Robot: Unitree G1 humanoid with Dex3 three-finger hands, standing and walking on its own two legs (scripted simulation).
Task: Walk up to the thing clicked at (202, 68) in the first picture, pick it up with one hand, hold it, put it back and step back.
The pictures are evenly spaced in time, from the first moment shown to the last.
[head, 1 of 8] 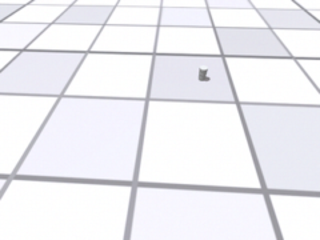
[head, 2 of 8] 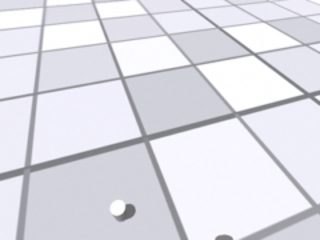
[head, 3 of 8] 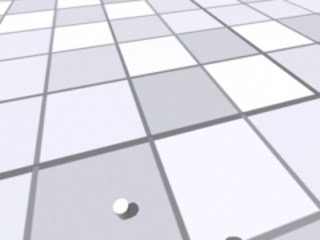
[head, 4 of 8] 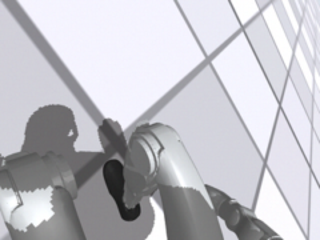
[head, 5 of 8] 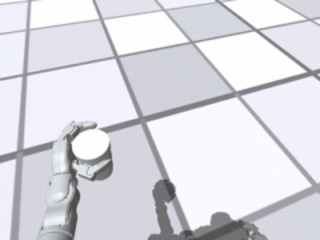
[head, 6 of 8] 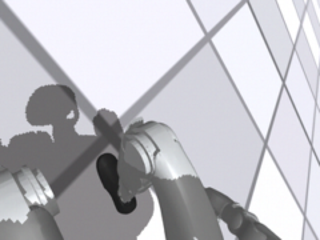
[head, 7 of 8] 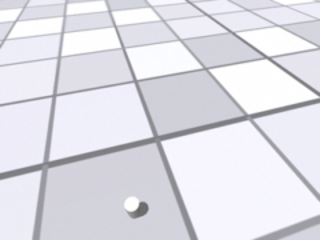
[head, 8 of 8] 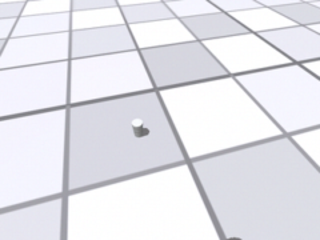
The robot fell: no
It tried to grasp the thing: yes
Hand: left
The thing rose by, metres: 0.67
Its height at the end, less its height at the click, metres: +0.00
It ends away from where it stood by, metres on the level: 0.02
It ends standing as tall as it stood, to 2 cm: yes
